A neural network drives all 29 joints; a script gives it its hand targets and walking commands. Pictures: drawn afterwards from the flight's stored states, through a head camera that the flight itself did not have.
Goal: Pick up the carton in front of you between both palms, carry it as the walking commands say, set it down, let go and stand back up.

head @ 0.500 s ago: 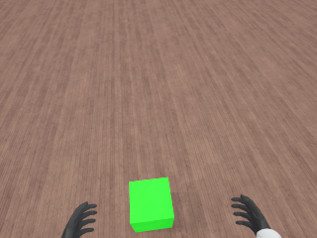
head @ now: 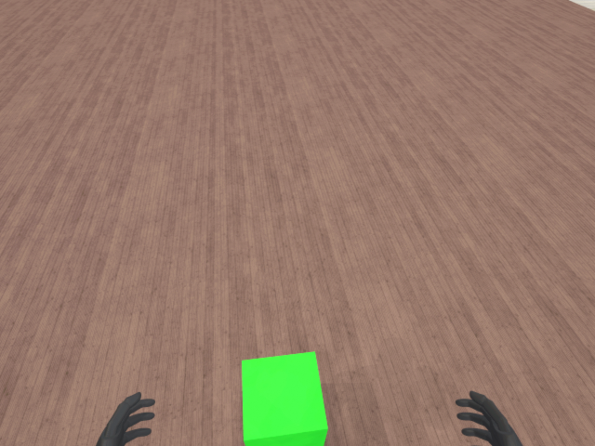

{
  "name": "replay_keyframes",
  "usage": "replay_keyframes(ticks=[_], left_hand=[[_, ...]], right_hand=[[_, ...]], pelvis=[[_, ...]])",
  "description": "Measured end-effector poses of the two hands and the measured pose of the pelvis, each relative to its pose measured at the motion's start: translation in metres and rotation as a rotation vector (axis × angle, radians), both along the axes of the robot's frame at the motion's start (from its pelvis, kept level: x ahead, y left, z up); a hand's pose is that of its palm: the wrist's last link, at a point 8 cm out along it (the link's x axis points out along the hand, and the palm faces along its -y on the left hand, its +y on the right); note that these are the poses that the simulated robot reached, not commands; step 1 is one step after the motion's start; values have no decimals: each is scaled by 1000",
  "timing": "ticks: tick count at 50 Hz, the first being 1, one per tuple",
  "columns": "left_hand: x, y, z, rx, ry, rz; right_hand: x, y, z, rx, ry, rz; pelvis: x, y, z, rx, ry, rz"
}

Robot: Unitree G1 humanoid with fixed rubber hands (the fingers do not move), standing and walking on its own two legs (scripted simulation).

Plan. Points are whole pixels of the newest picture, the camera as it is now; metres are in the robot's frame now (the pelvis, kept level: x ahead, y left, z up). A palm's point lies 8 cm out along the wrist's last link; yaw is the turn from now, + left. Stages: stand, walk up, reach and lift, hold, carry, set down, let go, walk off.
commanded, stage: stand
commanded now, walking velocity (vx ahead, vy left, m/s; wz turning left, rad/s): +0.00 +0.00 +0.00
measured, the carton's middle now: (283, 407) +0.37 +0.05 -0.65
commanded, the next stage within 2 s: none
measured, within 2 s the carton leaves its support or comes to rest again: neither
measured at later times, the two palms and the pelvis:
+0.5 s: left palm out of the picture +0.10 +0.29 -0.10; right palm out of the picture +0.10 -0.26 -0.09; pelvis -0.01 +0.01 +0.00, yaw +0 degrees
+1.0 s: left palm out of the picture +0.06 +0.30 -0.10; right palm out of the picture +0.06 -0.28 -0.10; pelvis -0.03 +0.01 +0.01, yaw +0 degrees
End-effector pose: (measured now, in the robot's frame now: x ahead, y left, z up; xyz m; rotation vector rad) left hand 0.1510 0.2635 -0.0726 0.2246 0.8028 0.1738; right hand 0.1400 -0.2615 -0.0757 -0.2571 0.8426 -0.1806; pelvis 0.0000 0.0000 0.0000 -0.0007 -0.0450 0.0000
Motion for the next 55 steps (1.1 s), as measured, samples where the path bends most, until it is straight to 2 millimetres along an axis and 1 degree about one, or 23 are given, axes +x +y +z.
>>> replay_keyframes(ticks=[3,7,16,26,41,55], left_hand=[[-8,10,-6,17,25,10],[-19,17,-14,31,64,15],[-38,21,-24,37,125,17],[-57,27,-27,49,170,25],[-82,33,-29,63,227,39],[-99,36,-30,71,269,50]], right_hand=[[-6,-9,1,-35,13,-23],[-13,-14,0,-59,32,-42],[-28,-7,-8,-52,81,-48],[-42,-4,-15,-42,124,-47],[-64,-12,-18,-51,181,-56],[-80,-19,-21,-55,227,-62]], pelvis=[[1,3,0,-2,8,-2],[1,6,0,-5,11,-4],[-2,10,1,-7,7,-5],[-9,12,3,-6,-2,-2],[-20,11,6,-4,-13,2],[-27,9,8,-4,-17,4]])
